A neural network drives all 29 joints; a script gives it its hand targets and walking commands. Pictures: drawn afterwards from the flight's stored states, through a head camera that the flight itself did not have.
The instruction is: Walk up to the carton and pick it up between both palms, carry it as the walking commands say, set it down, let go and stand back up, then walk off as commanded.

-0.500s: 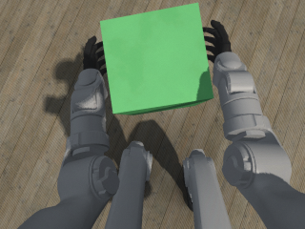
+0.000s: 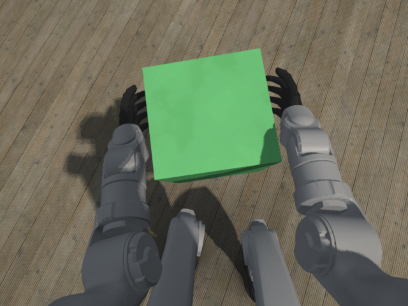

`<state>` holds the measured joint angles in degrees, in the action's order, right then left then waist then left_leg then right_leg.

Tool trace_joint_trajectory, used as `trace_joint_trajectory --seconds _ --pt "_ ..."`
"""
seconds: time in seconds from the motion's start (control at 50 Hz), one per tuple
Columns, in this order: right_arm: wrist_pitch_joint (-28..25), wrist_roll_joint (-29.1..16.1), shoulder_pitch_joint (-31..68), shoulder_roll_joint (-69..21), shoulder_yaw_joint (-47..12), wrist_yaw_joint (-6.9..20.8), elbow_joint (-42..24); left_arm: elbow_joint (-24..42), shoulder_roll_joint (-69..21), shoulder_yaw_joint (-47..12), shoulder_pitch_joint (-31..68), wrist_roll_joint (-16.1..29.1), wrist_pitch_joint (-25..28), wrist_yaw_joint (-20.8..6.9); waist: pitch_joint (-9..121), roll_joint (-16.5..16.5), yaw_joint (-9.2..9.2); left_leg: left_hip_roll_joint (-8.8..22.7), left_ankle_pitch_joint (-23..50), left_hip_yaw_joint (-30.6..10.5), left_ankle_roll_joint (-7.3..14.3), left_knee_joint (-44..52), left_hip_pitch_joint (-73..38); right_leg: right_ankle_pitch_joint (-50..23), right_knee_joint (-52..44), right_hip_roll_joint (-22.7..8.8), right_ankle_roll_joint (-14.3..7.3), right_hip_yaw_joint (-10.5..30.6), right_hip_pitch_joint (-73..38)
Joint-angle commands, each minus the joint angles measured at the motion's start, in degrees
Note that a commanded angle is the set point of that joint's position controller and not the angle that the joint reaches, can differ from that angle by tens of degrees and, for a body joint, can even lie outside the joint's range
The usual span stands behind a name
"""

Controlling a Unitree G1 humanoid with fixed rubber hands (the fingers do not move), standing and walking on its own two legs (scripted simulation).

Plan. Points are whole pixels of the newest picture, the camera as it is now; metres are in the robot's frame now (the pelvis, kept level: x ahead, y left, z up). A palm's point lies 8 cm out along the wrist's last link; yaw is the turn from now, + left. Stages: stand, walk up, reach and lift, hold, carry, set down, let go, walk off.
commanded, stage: reach and lift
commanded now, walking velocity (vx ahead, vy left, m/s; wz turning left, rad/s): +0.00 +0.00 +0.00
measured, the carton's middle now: (211, 129) +0.47 +0.05 -0.13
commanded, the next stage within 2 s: none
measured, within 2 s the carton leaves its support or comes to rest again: neither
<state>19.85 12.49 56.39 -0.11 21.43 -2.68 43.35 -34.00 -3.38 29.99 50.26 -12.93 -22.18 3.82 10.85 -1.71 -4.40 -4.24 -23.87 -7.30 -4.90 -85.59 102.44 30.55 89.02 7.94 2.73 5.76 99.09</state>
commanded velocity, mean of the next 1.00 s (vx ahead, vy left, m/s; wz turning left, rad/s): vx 0.00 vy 0.00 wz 0.00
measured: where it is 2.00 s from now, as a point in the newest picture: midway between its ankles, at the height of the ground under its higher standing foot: (218, 271)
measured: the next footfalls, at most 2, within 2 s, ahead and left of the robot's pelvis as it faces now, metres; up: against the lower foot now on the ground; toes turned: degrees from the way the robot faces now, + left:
none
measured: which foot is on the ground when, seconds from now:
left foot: down 0.00-1.00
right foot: down 0.00-1.00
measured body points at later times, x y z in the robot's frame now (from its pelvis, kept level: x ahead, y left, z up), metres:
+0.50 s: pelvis +0.02 +0.00 +0.07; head +0.21 +0.01 +0.47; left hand +0.43 +0.20 +0.01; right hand +0.48 -0.10 +0.01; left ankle +0.11 +0.14 -0.53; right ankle +0.07 -0.13 -0.53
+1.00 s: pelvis +0.04 +0.00 +0.13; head +0.20 +0.01 +0.56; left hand +0.41 +0.20 +0.08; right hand +0.46 -0.10 +0.08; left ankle +0.11 +0.14 -0.53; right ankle +0.07 -0.13 -0.53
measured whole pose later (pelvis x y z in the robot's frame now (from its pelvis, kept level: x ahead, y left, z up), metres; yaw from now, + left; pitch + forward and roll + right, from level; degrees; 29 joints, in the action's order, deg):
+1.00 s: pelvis +0.04 +0.00 +0.13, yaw +1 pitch +28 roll +0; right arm 17.3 13.9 37.0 -5.7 20.7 -0.8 36.9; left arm -28.2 -8.9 26.9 32.0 -14.9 -20.1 2.7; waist 9.1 -1.7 -4.1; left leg -3.2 -17.3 -8.1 -3.4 -54.5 64.9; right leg 22.8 57.1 6.1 1.4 8.1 61.8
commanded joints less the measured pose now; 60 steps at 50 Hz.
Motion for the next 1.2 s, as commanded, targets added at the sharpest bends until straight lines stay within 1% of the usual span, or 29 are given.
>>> trace_joint_trajectory --seconds 0.0,0.34,0.6,0.92,1.18 --pt "-1.9 -8.6 34.3 -62.0 -27.1 13.6 0.2 -1.0 -58.5 -34.4 40.8 10.2 1.5 -15.3 55.8 -0.8 -1.71 -4.5 15.5 12.2 1.7 7.2 -41.6 -12.4 -12.8 3.7 -1.3 -8.6 -23.9" --pt "-3.0 -7.8 26.4 -63.7 -28.4 13.6 -0.4 0.0 -60.3 -36.5 32.5 9.7 2.7 -15.4 50.2 -0.5 -1.42 -4.3 16.7 10.7 1.9 15.7 -49.1 -14.3 -21.5 3.4 -1.7 -6.9 -33.3" --pt "-3.8 -7.2 19.7 -64.8 -30.0 14.1 -1.9 1.4 -61.4 -38.4 25.6 8.8 3.6 -15.9 45.9 -0.2 -1.2 -3.8 20.0 9.5 2.3 23.2 -56.5 -18.2 -29.0 2.6 -1.9 -5.4 -41.6" --pt "-3.8 -6.1 12.0 -64.6 -31.1 15.6 -4.5 2.9 -62.5 -39.5 17.2 6.9 3.3 -16.7 40.1 0.4 -0.79 -2.9 25.0 7.8 2.7 33.5 -68.2 -23.7 -38.8 1.2 -2.3 -3.9 -51.5" --pt "-2.7 -4.7 6.8 -63.8 -31.5 16.8 -6.5 4.5 -62.8 -40.4 11.7 6.1 2.1 -17.2 33.4 0.3 -0.78 -2.4 25.8 6.8 3.0 42.1 -77.5 -24.9 -47.2 0.0 -2.6 -3.0 -59.7"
